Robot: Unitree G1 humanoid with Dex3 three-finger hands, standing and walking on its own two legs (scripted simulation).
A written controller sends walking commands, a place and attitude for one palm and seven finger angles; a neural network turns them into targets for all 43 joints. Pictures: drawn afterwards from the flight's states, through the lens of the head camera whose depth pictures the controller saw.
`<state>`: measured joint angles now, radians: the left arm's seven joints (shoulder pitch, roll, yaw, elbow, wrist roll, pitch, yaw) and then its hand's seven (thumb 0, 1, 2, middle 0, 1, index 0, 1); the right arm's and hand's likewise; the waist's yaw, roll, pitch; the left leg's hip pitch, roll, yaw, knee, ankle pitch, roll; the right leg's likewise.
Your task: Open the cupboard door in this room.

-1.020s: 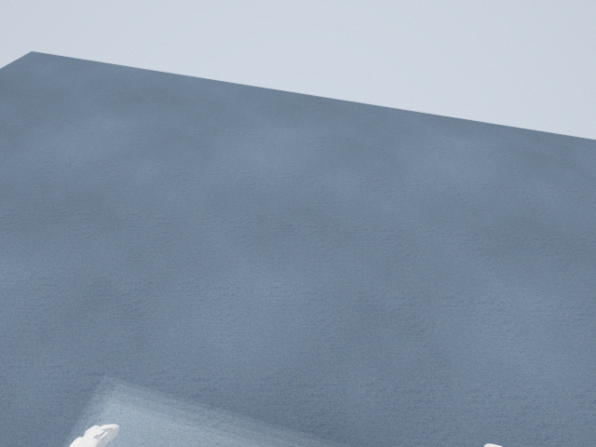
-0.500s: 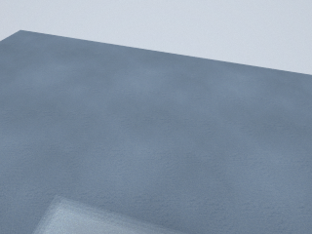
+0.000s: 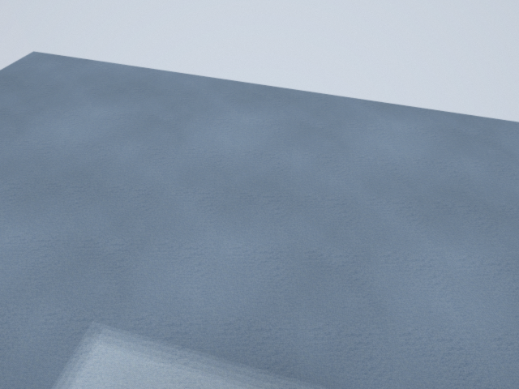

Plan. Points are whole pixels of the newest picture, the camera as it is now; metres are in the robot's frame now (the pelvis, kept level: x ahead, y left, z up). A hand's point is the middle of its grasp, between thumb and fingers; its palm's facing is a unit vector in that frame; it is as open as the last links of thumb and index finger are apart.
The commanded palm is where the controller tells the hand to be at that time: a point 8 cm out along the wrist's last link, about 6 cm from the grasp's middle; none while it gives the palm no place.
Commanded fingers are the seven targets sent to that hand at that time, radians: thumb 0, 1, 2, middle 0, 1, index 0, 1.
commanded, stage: turn or walk to find it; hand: left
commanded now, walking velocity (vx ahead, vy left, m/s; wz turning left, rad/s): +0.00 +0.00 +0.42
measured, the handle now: out of the picture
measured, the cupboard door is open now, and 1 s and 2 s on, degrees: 0 0 0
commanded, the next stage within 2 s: none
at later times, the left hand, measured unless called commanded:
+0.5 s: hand out of the picture +0.01 +0.24 -0.18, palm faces +0.18 -0.96 -0.21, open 7.4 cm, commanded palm none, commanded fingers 0.00 0.90 0.90 -0.20 -0.30 -0.20 -0.30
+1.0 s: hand out of the picture -0.08 +0.17 -0.16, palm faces +0.43 -0.86 -0.26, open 7.4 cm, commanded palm none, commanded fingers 0.00 0.90 0.90 -0.20 -0.30 -0.20 -0.30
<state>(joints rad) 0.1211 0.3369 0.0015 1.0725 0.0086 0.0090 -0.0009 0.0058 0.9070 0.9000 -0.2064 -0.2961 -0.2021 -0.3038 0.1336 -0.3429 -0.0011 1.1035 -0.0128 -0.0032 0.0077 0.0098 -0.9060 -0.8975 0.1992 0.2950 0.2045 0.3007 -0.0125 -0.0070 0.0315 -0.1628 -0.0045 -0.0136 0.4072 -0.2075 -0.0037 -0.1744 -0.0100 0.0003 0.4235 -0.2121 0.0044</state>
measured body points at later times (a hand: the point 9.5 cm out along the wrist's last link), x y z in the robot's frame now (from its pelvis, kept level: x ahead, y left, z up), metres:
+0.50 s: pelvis -0.02 +0.03 +0.00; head +0.01 +0.06 +0.45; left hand +0.00 +0.29 -0.16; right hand +0.05 -0.20 -0.14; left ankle +0.00 +0.12 -0.74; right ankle -0.03 -0.13 -0.67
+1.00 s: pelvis -0.05 -0.03 +0.00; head -0.03 -0.04 +0.45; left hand -0.10 +0.22 -0.14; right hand +0.10 -0.26 -0.15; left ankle -0.12 +0.10 -0.66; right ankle -0.02 -0.13 -0.74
